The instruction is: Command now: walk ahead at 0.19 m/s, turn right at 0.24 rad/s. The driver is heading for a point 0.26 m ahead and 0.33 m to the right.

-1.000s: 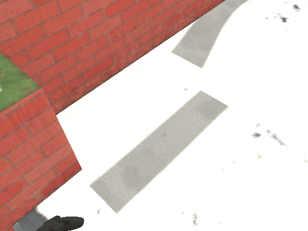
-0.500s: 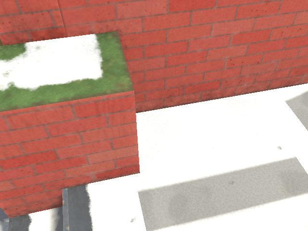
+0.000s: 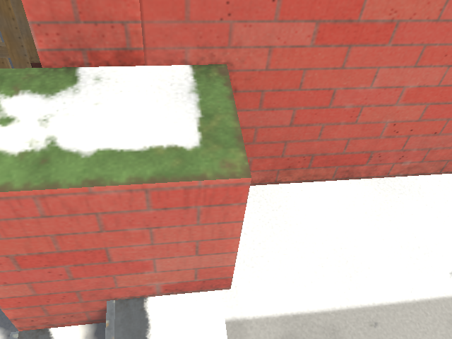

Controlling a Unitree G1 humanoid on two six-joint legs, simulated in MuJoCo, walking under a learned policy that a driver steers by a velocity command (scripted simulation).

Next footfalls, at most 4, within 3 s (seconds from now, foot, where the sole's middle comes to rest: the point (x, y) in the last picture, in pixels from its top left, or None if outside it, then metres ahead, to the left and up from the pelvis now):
0.20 right None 0.23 -0.10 -0.79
0.62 left None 0.30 0.07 -0.79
1.02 right None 0.07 -0.12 -0.79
1.46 left None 0.27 -0.09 -0.78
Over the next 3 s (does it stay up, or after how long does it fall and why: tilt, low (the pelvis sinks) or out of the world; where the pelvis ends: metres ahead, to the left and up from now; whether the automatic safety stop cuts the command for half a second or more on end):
stays up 0.38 -0.28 -0.02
